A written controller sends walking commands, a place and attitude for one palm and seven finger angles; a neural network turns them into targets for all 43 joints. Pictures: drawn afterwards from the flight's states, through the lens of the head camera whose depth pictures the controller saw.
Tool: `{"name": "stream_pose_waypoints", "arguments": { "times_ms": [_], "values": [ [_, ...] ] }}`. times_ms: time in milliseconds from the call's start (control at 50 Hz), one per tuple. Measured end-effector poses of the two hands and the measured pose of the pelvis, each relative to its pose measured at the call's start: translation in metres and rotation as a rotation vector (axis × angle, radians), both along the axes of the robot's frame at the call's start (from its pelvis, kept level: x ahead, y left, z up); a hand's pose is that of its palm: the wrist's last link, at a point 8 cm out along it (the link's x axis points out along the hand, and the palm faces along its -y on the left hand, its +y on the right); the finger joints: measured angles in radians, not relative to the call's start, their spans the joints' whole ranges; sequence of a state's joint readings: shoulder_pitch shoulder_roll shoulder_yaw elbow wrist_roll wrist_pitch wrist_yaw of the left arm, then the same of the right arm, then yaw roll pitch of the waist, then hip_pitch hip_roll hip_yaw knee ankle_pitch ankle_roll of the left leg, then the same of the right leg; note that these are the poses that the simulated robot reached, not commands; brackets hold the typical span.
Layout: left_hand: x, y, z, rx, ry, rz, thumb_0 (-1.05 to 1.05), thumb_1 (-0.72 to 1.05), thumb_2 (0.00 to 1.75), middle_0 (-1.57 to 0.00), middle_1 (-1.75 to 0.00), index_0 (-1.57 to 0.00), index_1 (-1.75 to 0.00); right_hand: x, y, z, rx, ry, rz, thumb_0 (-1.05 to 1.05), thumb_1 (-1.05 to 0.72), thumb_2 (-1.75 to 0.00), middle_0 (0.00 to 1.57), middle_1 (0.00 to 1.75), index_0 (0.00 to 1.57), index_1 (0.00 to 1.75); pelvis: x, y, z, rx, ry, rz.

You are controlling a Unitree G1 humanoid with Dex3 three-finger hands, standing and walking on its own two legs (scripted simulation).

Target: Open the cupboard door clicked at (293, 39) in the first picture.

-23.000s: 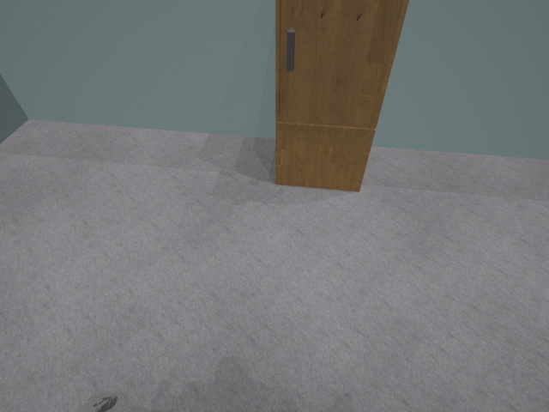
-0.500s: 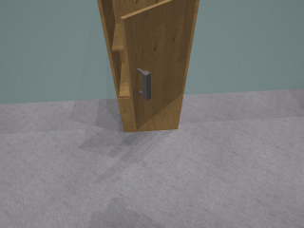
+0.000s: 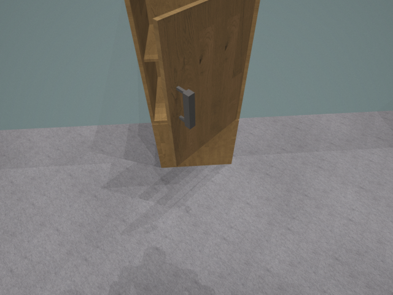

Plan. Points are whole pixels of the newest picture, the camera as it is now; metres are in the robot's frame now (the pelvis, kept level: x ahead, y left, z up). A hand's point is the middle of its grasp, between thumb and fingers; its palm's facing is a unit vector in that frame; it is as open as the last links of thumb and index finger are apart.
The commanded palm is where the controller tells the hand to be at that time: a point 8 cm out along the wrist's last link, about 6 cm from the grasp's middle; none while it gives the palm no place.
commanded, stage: look to check the result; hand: left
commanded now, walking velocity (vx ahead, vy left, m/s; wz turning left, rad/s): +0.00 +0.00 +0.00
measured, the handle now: (184, 107) +0.66 +0.08 -0.04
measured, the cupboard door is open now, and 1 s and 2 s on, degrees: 42 42 42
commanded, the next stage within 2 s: walk to a spot facing it in 0.02 s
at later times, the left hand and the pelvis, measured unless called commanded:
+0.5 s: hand out of the picture +0.08 +0.19 -0.18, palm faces -0.11 -0.96 -0.26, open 7.4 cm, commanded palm none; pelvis +0.00 -0.01 -0.02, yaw -8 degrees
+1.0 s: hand out of the picture +0.13 +0.15 -0.17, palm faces -0.33 -0.91 -0.25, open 7.4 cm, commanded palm none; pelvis +0.02 -0.02 +0.00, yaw -25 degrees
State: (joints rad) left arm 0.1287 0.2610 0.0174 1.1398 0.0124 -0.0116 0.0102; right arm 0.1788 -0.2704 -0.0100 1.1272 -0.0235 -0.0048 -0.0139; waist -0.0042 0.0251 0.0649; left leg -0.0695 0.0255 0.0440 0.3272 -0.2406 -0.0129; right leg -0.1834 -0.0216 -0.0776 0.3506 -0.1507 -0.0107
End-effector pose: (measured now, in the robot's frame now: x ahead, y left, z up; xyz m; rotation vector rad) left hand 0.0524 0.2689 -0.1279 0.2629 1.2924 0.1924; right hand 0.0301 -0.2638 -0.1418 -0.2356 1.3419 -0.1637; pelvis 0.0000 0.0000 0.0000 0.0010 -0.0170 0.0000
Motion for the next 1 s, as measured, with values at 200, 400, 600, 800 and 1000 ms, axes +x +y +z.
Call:
{"name": "stream_pose_waypoints", "arguments": {
  "times_ms": [200,400,600,800,1000],
  "values": [
    [0.018,0.001,0.002,0.002,-0.025,-0.015,0.00,0.91,0.90,-0.20,-0.30,-0.20,-0.30,0.017,-0.007,0.004,-0.017,-0.026,0.011,0.00,-0.90,-0.90,0.20,0.29,0.20,0.30,0.006,-0.001,0.000,-0.001,0.005,-0.004],
    [0.024,-0.013,-0.013,-0.023,0.029,-0.061,0.00,0.91,0.90,-0.20,-0.30,-0.20,-0.30,0.003,0.005,-0.007,-0.002,-0.050,-0.089,0.00,-0.90,-0.90,0.20,0.29,0.20,0.30,0.003,-0.001,-0.009,0.009,0.013,-0.093],
    [0.047,-0.053,-0.021,-0.023,-0.006,-0.128,0.00,0.91,0.90,-0.20,-0.30,-0.20,-0.30,-0.044,-0.011,-0.040,0.051,0.033,-0.198,0.00,-0.90,-0.90,0.20,0.29,0.20,0.30,0.005,-0.031,-0.029,0.034,0.005,-0.180],
    [0.042,-0.078,-0.006,-0.019,0.090,-0.221,0.00,0.91,0.90,-0.20,-0.30,-0.20,-0.30,-0.006,-0.048,-0.003,0.009,-0.122,-0.295,0.00,-0.90,-0.90,0.20,0.29,0.20,0.30,0.004,-0.043,-0.004,0.054,0.050,-0.313],
    [0.087,-0.069,-0.012,-0.046,0.057,-0.323,0.00,0.91,0.90,-0.20,-0.30,-0.21,-0.30,0.025,-0.042,0.019,-0.051,-0.255,-0.366,0.00,-0.90,-0.90,0.20,0.29,0.19,0.30,0.019,-0.022,-0.004,0.033,0.058,-0.436]
  ]
}}
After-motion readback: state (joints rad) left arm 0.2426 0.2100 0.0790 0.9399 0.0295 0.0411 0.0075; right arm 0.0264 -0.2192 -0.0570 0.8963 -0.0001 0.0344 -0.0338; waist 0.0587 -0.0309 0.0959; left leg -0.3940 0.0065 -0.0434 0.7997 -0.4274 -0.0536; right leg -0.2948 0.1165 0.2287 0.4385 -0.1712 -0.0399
